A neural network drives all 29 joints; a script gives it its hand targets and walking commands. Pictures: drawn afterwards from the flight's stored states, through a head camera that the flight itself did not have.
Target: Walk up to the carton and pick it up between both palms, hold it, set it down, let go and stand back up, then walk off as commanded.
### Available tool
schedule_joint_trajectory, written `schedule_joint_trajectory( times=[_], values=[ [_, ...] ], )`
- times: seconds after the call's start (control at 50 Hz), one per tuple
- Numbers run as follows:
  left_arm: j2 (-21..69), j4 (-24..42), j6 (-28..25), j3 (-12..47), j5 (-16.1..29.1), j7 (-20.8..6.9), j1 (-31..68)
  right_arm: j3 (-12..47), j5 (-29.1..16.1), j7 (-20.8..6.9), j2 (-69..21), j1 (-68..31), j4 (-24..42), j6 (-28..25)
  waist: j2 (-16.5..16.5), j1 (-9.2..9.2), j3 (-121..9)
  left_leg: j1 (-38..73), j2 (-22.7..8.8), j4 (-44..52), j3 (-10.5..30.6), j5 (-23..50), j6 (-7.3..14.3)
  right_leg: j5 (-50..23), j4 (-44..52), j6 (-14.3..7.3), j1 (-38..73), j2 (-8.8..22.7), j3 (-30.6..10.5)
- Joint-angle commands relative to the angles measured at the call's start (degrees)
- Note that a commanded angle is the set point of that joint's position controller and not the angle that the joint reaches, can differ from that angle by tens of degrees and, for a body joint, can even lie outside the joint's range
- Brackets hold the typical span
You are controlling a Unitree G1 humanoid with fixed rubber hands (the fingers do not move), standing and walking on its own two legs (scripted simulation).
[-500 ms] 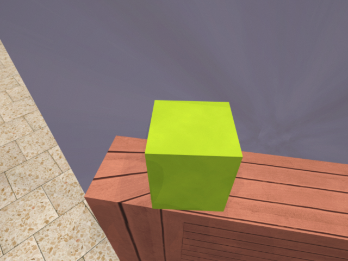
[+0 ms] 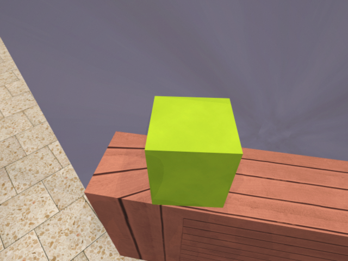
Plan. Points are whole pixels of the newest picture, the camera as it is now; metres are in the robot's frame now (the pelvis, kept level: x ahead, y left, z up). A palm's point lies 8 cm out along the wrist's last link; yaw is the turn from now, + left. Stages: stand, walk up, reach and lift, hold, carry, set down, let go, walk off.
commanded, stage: stand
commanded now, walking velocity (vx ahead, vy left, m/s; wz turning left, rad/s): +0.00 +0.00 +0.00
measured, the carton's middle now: (189, 153) +0.42 -0.04 +0.00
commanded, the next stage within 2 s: walk off in 1.28 s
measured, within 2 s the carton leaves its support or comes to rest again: neither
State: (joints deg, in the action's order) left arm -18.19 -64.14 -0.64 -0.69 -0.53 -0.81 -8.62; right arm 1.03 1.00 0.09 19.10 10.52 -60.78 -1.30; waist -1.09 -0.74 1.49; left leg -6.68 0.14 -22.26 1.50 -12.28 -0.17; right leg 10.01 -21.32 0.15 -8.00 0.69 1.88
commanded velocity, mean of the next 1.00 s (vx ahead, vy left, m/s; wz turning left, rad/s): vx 0.00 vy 0.00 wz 0.00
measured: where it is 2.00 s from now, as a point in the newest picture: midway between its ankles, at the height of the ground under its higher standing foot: outside the picture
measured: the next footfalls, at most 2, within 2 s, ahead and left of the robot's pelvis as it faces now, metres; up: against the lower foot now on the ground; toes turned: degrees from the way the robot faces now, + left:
right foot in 1.96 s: -0.07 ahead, -0.11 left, +0.00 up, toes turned -4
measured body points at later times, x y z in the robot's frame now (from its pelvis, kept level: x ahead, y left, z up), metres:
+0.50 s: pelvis +0.00 +0.00 +0.00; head +0.00 -0.01 +0.45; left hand +0.08 +0.28 -0.13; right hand +0.07 -0.29 -0.14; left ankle +0.00 +0.12 -0.75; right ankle +0.02 -0.12 -0.75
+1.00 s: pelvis +0.01 +0.00 +0.00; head +0.01 -0.01 +0.45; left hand +0.08 +0.29 -0.13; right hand +0.07 -0.30 -0.14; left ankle +0.00 +0.12 -0.75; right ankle +0.02 -0.12 -0.75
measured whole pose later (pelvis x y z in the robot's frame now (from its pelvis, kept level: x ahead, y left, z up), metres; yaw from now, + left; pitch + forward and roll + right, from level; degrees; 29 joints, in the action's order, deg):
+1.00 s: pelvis +0.01 +0.00 +0.00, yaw -1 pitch -3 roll +0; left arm -18.3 -66.3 -0.7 -0.1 -0.3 -0.3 -7.2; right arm 0.8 0.8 0.0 19.2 9.3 -62.6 -0.7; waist -1.1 -0.4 2.6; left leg -4.3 -0.7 -19.3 0.2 -11.8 -0.7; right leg 9.6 -19.5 -0.2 -6.7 -0.1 0.4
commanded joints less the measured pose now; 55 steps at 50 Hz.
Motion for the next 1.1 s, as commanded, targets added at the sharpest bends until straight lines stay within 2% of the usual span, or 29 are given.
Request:
schedule_joint_trajectory(
  times=[0.0,0.08,0.12,0.18,0.2,0.26,0.32,0.36,0.4,0.42,0.44,0.48,0.5,0.52,0.62,0.7,0.74,0.8,0.82,0.84,0.92,0.94,0.96,0.98,1.0,1.02,1.04,1.06,1.08],
  values=[
    [-12.8,3.7,-1.5,-1.9,0.3,0.8,2.6,-2.9,-0.2,0.6,13.6,-1.8,3.3,-1.5,1.2,0.18,-0.5,-4.6,-6.6,5.8,6.1,4.7,2.2,-1.2,4.8,-2.4,1.4,6.3,-6.4],
    [-13.5,3.7,-1.2,-2.1,-0.1,0.8,3.5,-2.8,-0.3,0.7,12.8,-2.4,3.4,-1.4,0.2,-0.36,-1.2,-4.2,-6.2,6.0,5.6,3.7,2.0,-1.1,5.0,-2.4,2.1,6.5,-7.1],
    [-12.8,3.0,-1.5,-1.9,0.1,0.7,3.2,-2.6,0.1,0.5,12.1,-2.6,3.2,-1.3,2.9,-0.01,-0.2,-3.1,-6.2,5.3,5.2,3.3,2.1,1.9,6.0,-1.6,-0.1,6.1,-6.9],
    [-12.9,3.2,-1.5,-1.9,-0.1,0.9,4.2,-3.0,0.3,0.7,12.9,-2.9,3.4,-1.1,-0.8,0.4,-2.7,-2.8,-6.5,5.0,5.0,6.0,2.4,-4.1,5.1,-2.5,2.8,6.6,-7.2],
    [-12.7,3.1,-1.7,-1.8,-0.2,1.2,4.4,-2.6,-0.1,0.5,12.4,-2.3,3.2,-1.3,2.2,0.81,-2.9,-2.4,-6.5,5.2,4.9,7.7,2.1,-6.4,4.7,-2.2,2.8,6.8,-7.0],
    [-12.0,2.8,-1.8,-1.3,0.4,1.0,2.5,-2.4,-0.2,0.7,12.8,-1.2,2.6,-1.3,2.6,-0.52,-1.9,-2.3,-7.0,5.5,5.6,7.5,2.2,-4.6,4.8,-2.2,2.3,6.9,-7.0],
    [-13.6,2.8,-1.8,-1.8,0.5,1.2,4.2,-2.6,-0.3,0.9,12.8,-3.6,3.1,-0.9,-0.9,0.11,-1.6,-1.9,-6.7,5.2,4.3,5.9,2.1,-4.7,5.5,-2.4,1.8,7.2,-8.1],
    [-13.4,2.7,-1.6,-1.9,0.2,1.1,3.9,-2.3,-0.5,0.9,11.9,-2.4,2.5,-0.8,2.3,0.18,-0.8,-1.5,-7.1,6.3,4.9,7.5,2.3,-3.9,5.3,-1.9,1.6,6.6,-7.2],
    [-13.0,3.0,-1.5,-1.4,0.3,1.0,3.8,-2.6,-0.3,1.2,14.0,-2.6,2.5,-0.6,2.9,-0.4,-0.6,-1.6,-6.7,6.4,5.2,4.2,2.0,-1.5,6.2,-1.7,2.0,6.0,-6.7],
    [-14.4,2.2,-1.3,-2.1,0.5,1.1,4.7,-2.6,-0.3,1.0,13.2,-2.8,2.7,-0.8,1.3,0.41,0.5,-3.5,-7.0,6.6,5.4,5.5,2.0,-2.3,6.1,-2.0,1.2,6.3,-7.7],
    [-12.6,1.8,-1.5,-1.6,0.4,0.8,3.1,-2.9,-0.2,1.2,14.3,-3.0,2.1,-0.7,1.5,0.12,-1.7,-0.8,-7.2,6.0,5.3,6.5,1.9,-3.1,5.9,-2.4,1.6,6.3,-7.3],
    [-13.6,2.5,-1.4,-1.9,0.7,1.1,3.9,-2.7,0.1,0.8,13.5,-2.2,1.8,-0.9,-2.1,-0.17,-0.1,-4.0,-7.0,7.0,4.4,5.2,1.7,-5.1,5.1,-2.4,2.9,6.9,-7.9],
    [-13.6,2.3,-1.1,-1.9,0.2,1.2,4.2,-2.8,-0.1,0.7,13.6,-3.2,2.3,-0.8,2.3,0.27,-1.7,-2.2,-6.9,6.6,4.3,5.5,1.4,-4.3,5.1,-2.2,2.3,6.1,-6.9],
    [-13.6,2.6,-1.3,-1.7,0.2,1.1,3.3,-2.9,-0.3,0.8,13.9,-2.3,1.8,-0.7,2.8,-0.56,0.6,-2.7,-6.8,7.4,5.1,6.1,1.5,-3.8,5.5,-2.0,1.7,6.1,-6.8],
    [-12.8,2.2,-1.7,-1.0,0.8,0.8,3.3,-2.6,-0.3,0.6,13.2,-2.1,2.2,-1.1,-0.6,0.02,-1.7,-1.3,-6.9,5.7,4.5,8.1,1.5,-4.4,5.7,-2.1,2.5,7.3,-7.9],
    [-13.7,2.1,-1.2,-1.4,0.0,1.1,4.6,-2.7,-0.2,0.7,13.0,-3.8,2.5,-0.7,0.5,0.85,-0.7,-1.7,-7.0,6.6,4.2,6.0,1.3,-4.9,5.8,-1.7,1.3,6.2,-6.7],
    [-13.2,1.9,-1.7,-1.0,0.4,1.1,3.0,-2.6,-0.1,0.8,13.3,-3.1,1.4,-0.6,1.7,-0.07,1.4,-2.2,-7.4,6.5,4.6,5.8,2.0,-4.7,6.5,-2.2,0.5,6.3,-6.8],
    [-13.7,1.6,-1.8,-1.2,0.1,1.2,3.6,-2.8,-0.4,0.8,13.7,-3.2,2.0,-0.9,-0.1,0.34,-1.4,-0.8,-7.3,6.1,4.3,7.4,1.6,-8.5,6.0,-2.2,3.0,6.6,-8.1],
    [-14.9,1.6,-1.7,-1.6,0.1,1.1,3.3,-2.8,0.0,0.7,13.4,-1.8,2.0,-0.8,1.4,-0.25,-0.6,-1.2,-6.9,6.6,4.0,5.2,1.6,-5.6,6.5,-2.2,2.3,6.5,-7.9],
    [-14.4,1.7,-1.8,-1.5,0.2,1.3,4.5,-2.7,-0.3,0.9,12.6,-2.3,2.0,-0.5,1.7,1.38,-1.8,0.1,-7.4,6.7,3.9,5.5,1.7,-7.7,6.2,-2.2,1.7,6.7,-7.6],
    [-14.1,1.4,-1.5,-1.7,0.7,1.3,3.3,-2.6,0.2,0.9,13.6,-3.1,1.4,-0.6,-1.5,-0.34,-3.4,-0.8,-7.1,6.7,3.2,6.9,1.7,-7.2,5.8,-2.0,4.8,6.9,-7.9],
    [-13.1,1.3,-1.7,-1.2,0.4,1.3,4.3,-2.9,-0.3,0.6,13.5,-3.2,2.3,-0.7,2.2,0.82,-0.8,-0.4,-7.4,7.5,3.9,7.7,1.3,-7.4,4.7,-1.9,1.8,6.7,-7.2],
    [-13.2,0.9,-1.1,-1.5,0.1,1.3,3.9,-3.1,0.0,0.8,14.4,-3.5,1.6,-1.0,0.5,-0.18,-0.4,-1.2,-7.9,6.5,4.0,8.1,1.9,-7.4,6.2,-2.5,1.7,6.7,-7.8],
    [-14.1,1.6,-1.2,-1.4,0.1,1.3,4.1,-3.0,-0.4,0.7,13.5,-2.8,2.0,-0.6,4.4,0.46,-2.0,0.0,-7.3,7.7,3.8,8.1,1.1,-8.9,5.1,-2.0,3.4,5.9,-6.5],
    [-12.9,1.4,-1.3,-2.0,0.2,1.4,3.7,-3.1,-0.1,0.7,14.1,-3.3,1.9,-1.1,-0.5,-0.25,-1.7,-0.4,-7.2,7.1,3.9,7.2,1.2,-7.0,5.4,-2.1,2.7,6.4,-7.1],
    [-12.4,1.8,-1.3,-1.1,0.1,1.3,4.6,-3.0,-0.3,0.5,13.6,-3.1,2.2,-0.8,2.4,0.75,-1.6,-0.5,-7.1,7.2,3.7,7.9,1.3,-7.1,5.2,-2.0,1.8,6.2,-7.0],
    [-14.1,1.3,-1.1,-1.9,0.4,1.3,2.9,-2.9,-0.1,0.6,13.6,-2.8,1.6,-0.8,-1.4,-0.55,-2.0,-0.7,-7.1,6.9,3.3,6.5,1.0,-6.9,5.9,-2.2,3.2,6.4,-7.9],
    [-14.0,0.8,-1.2,-2.1,0.3,1.5,5.0,-2.6,0.0,0.5,13.3,-3.0,1.2,-0.6,0.9,0.45,0.2,-1.0,-7.6,7.9,3.9,7.1,1.3,-6.5,4.7,-2.3,1.8,6.6,-7.2],
    [-14.1,2.0,-1.3,-1.6,0.4,1.2,4.0,-2.4,-0.1,0.9,12.8,-2.8,1.3,-0.6,2.5,-0.35,-2.5,-0.6,-7.6,7.7,4.0,6.5,1.2,-5.9,4.6,-2.0,3.2,6.3,-6.6]
  ],
)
